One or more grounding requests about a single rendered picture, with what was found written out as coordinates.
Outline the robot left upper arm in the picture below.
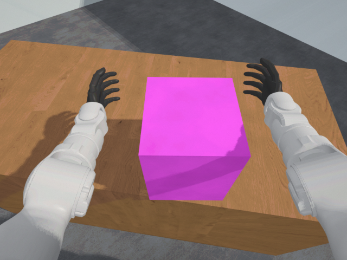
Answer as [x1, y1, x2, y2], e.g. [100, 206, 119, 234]
[0, 157, 96, 260]

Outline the left robot hand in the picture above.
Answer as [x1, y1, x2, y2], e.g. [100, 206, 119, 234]
[86, 67, 120, 108]

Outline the right robot hand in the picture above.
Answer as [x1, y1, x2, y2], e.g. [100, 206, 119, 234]
[243, 58, 283, 105]

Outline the robot right upper arm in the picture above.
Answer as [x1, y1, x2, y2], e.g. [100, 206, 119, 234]
[286, 152, 347, 260]

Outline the robot left forearm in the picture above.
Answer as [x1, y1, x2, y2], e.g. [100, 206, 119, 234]
[23, 102, 108, 205]

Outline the carton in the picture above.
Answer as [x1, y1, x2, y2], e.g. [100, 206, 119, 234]
[138, 77, 251, 200]

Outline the robot right forearm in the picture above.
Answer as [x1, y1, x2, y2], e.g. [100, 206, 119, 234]
[264, 92, 347, 168]

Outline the pedestal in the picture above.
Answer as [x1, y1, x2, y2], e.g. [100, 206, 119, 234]
[0, 40, 347, 256]

